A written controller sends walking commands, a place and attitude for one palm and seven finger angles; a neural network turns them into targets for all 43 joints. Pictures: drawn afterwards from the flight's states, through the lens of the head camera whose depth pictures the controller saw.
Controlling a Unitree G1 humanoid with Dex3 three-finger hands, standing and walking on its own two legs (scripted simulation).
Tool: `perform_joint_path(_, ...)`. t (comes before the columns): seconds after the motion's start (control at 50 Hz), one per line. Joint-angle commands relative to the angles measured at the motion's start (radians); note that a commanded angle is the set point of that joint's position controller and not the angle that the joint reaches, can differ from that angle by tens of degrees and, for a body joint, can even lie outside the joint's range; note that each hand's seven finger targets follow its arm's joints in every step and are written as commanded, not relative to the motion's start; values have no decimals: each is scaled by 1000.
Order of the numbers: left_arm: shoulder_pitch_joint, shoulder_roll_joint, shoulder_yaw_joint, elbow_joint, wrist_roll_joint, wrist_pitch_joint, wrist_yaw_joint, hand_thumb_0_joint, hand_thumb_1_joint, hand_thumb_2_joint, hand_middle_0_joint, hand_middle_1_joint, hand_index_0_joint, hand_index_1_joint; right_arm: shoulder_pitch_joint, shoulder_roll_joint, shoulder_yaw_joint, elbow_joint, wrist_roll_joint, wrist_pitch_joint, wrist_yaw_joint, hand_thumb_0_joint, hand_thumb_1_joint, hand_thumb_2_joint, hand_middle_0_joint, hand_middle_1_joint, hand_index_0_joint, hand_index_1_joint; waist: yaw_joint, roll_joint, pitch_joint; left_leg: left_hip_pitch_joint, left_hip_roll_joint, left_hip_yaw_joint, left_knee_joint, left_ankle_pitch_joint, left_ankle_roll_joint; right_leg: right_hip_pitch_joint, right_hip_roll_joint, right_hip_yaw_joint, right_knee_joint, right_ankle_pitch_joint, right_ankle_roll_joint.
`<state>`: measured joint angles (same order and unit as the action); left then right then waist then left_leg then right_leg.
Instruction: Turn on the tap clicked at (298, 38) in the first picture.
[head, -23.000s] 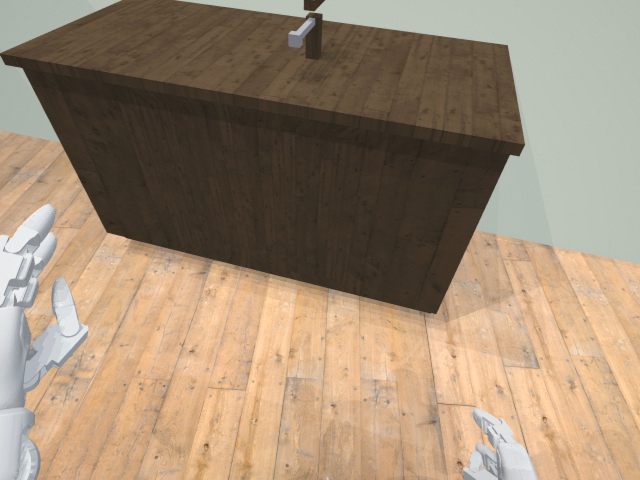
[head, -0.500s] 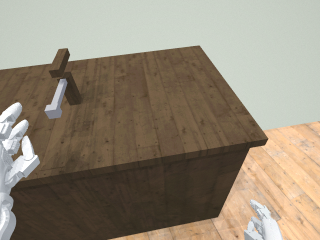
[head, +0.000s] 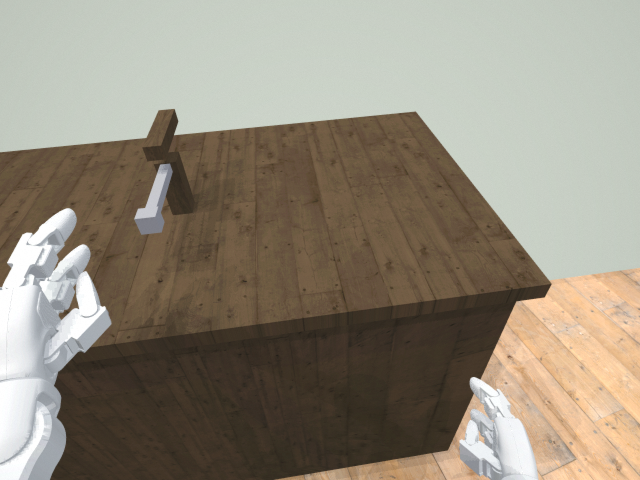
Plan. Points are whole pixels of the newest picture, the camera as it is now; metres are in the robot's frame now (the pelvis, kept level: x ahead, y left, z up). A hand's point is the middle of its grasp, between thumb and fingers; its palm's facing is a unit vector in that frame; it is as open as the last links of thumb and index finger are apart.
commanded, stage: turn the palm inward beside the body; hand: left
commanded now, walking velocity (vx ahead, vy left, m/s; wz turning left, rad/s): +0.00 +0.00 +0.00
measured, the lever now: (149, 220) +0.38 +0.31 +0.15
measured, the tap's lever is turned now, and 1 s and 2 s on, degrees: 0 0 0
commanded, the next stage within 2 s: reach beside the lever's end, fingers flat in 0.80 s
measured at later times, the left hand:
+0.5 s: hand (114, 317) +0.19 +0.22 +0.20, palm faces +0.47 -0.87 -0.14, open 7.4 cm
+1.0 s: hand (125, 315) +0.19 +0.21 +0.20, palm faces +0.47 -0.87 -0.14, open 7.4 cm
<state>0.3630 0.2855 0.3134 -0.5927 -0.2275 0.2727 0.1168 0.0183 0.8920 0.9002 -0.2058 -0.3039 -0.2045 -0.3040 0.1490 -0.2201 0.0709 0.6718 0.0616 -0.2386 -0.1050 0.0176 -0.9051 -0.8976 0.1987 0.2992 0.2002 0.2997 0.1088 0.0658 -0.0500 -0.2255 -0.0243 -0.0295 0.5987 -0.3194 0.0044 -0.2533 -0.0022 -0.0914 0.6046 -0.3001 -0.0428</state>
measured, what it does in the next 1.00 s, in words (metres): stands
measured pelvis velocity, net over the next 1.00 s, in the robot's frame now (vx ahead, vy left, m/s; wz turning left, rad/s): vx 0.01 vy -0.02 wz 0.01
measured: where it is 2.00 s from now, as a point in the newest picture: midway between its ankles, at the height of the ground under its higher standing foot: outside the picture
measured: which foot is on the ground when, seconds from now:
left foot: down 0.00-1.00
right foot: down 0.00-1.00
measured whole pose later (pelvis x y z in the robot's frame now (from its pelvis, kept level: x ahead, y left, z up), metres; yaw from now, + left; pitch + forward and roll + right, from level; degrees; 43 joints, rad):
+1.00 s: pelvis +0.01 -0.02 +0.00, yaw +1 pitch -4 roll +0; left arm 0.37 0.27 0.32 -0.65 -0.29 0.41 0.14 0.02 0.89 0.90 -0.20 -0.30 -0.20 -0.30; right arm 0.15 -0.25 0.06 0.69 0.08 -0.23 -0.11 0.02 -0.91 -0.90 0.20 0.30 0.20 0.30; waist 0.11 0.08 -0.05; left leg -0.18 0.00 -0.05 0.57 -0.32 -0.02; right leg -0.20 0.02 -0.11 0.57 -0.30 -0.07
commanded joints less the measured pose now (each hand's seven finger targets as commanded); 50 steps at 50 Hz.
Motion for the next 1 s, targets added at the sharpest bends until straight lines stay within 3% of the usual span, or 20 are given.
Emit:
perform_joint_path(0.0, -165, 161, 81, -241, 2, -35, 17, 0, 900, 900, -200, -300, -200, -300, -199, -102, -34, -177, 3, -61, -10, 0, -900, -900, 200, 300, 200, 300, -5, -2, -33, -27, 21, -30, -131, 39, 17, -3, -26, 33, -141, -26, 30)
perform_joint_path(0.06, -153, 160, 78, -254, -7, -18, 17, 0, 900, 900, -200, -300, -200, -300, -204, -106, -36, -174, 3, -62, -12, 0, -900, -900, 200, 300, 200, 300, -7, -19, -31, -20, 23, -29, -127, 44, 20, 3, -27, 34, -150, -23, 32)
perform_joint_path(0.1, -150, 152, 70, -273, -4, -9, 22, 0, 900, 900, -200, -300, -200, -300, -212, -103, -32, -175, 6, -64, -9, 0, -900, -900, 200, 300, 200, 300, -4, 3, -26, -19, 22, -30, -131, 53, 16, 2, -26, 31, -145, -14, 28)
perform_joint_path(0.14, -138, 153, 78, -274, -16, 4, 24, 0, 900, 900, -200, -300, -200, -300, -213, -107, -35, -173, 5, -64, -11, 0, -900, -900, 200, 300, 200, 300, -2, -26, -32, -19, 22, -31, -127, 56, 19, 11, -26, 31, -150, -14, 31)
perform_joint_path(0.18, -129, 159, 94, -269, -22, 23, 28, 0, 900, 900, -200, -300, -200, -300, -230, -107, -31, -168, 8, -63, -11, 0, -900, -900, 200, 300, 200, 300, 6, 4, -23, -20, 20, -31, -125, 44, 18, 10, -27, 36, -159, -25, 30)
perform_joint_path(0.2, -140, 138, 71, -268, -24, 30, 28, 0, 900, 900, -200, -300, -200, -300, -220, -107, -31, -167, 10, -61, -11, 0, -900, -900, 200, 300, 200, 300, -3, -16, -15, -23, 21, -30, -127, 47, 17, 7, -28, 34, -158, -22, 31)
perform_joint_path(0.22, -138, 151, 91, -260, -31, 38, 30, 0, 900, 900, -200, -300, -200, -300, -219, -109, -33, -168, 9, -61, -12, 0, -900, -900, 200, 300, 200, 300, 1, -30, -17, -26, 21, -32, -126, 53, 18, 15, -27, 36, -161, -18, 32)
perform_joint_path(0.28, -156, 156, 96, -267, -36, 60, 31, 0, 900, 900, -200, -300, -200, -300, -235, -110, -31, -163, 13, -59, -14, 0, -900, -900, 200, 300, 200, 300, 4, 4, -18, -15, 19, -28, -121, 60, 18, 17, -28, 40, -170, -17, 32)
perform_joint_path(0.36, -174, 152, 87, -274, -47, 79, 33, 0, 900, 900, -200, -300, -200, -300, -232, -115, -33, -167, 12, -60, -16, 0, -900, -900, 200, 300, 200, 300, 1, -37, -26, -12, 19, -28, -116, 68, 23, 28, -32, 48, -180, -20, 35)
perform_joint_path(0.38, -173, 156, 94, -283, -43, 81, 34, 0, 900, 900, -200, -300, -200, -300, -244, -113, -31, -163, 14, -62, -13, 0, -900, -900, 200, 300, 200, 300, 4, -1, -29, -4, 19, -27, -115, 78, 20, 31, -31, 46, -179, -12, 32)
perform_joint_path(0.5, -148, 144, 90, -276, -45, 86, 32, 0, 900, 900, -200, -300, -200, -300, -225, -117, -35, -165, 10, -58, -10, 0, -900, -900, 200, 300, 200, 300, 0, -48, -44, 7, 22, -21, -102, 147, 25, 46, -32, 49, -178, 56, 36)
perform_joint_path(0.56, -140, 154, 101, -289, -47, 83, 31, 0, 900, 900, -200, -300, -200, -300, -212, -120, -40, -166, 6, -56, -8, 0, -900, -900, 200, 300, 200, 300, 2, -21, -74, 22, 20, -16, -93, 197, 25, 66, -35, 50, -164, 131, 35)
perform_joint_path(0.6, -143, 142, 92, -285, -43, 83, 32, 0, 900, 900, -200, -300, -200, -300, -210, -116, -35, -166, 10, -53, -5, 0, -900, -900, 200, 300, 200, 300, 0, -3, -54, 20, 20, -18, -98, 195, 21, 52, -32, 42, -161, 126, 33)
perform_joint_path(0.62, -135, 139, 91, -273, -47, 81, 31, 0, 900, 900, -200, -300, -200, -300, -205, -117, -38, -165, 10, -53, -6, 0, -900, -900, 200, 300, 200, 300, -3, -52, -51, 17, 21, -19, -96, 191, 24, 56, -30, 44, -165, 125, 36)
perform_joint_path(0.74, -137, 149, 98, -273, -50, 78, 29, 0, 900, 900, -200, -300, -200, -300, -208, -120, -42, -169, 8, -56, -9, 0, -900, -900, 200, 300, 200, 300, -1, -59, -56, 21, 21, -15, -89, 196, 28, 65, -37, 60, -178, 136, 41)
perform_joint_path(0.78, -146, 149, 99, -289, -47, 73, 27, 0, 900, 900, -200, -300, -200, -300, -217, -115, -38, -167, 13, -56, -7, 0, -900, -900, 200, 300, 200, 300, 0, -1, -58, 30, 19, -14, -92, 196, 25, 64, -36, 56, -175, 132, 36)
perform_joint_path(0.84, -126, 140, 93, -268, -51, 69, 27, 0, 900, 900, -200, -300, -200, -300, -201, -117, -43, -167, 11, -57, -7, 0, -900, -900, 200, 300, 200, 300, -2, -61, -55, 17, 20, -13, -88, 197, 27, 68, -37, 59, -176, 143, 43)
perform_joint_path(0.88, -122, 153, 111, -270, -53, 69, 26, 0, 900, 900, -200, -300, -200, -300, -216, -116, -41, -165, 12, -60, -6, 0, -900, -900, 200, 300, 200, 300, 2, -30, -49, 25, 20, -11, -85, 202, 27, 69, -38, 65, -182, 150, 40)
perform_joint_path(0.96, -166, 149, 105, -233, -55, 66, 27, 0, 900, 900, -200, -300, -200, -300, -200, -118, -45, -162, 11, -58, -12, 0, -900, -900, 200, 300, 200, 300, -6, -45, -39, 14, 18, -15, -92, 177, 27, 54, -36, 64, -184, 118, 42)
perform_joint_path(0.98, -178, 155, 112, -217, -52, 68, 28, 0, 900, 900, -200, -300, -200, -300, -213, -115, -41, -155, 15, -58, -13, 0, -900, -900, 200, 300, 200, 300, -6, -18, -18, 15, 17, -15, -94, 160, 26, 44, -34, 66, -197, 84, 40)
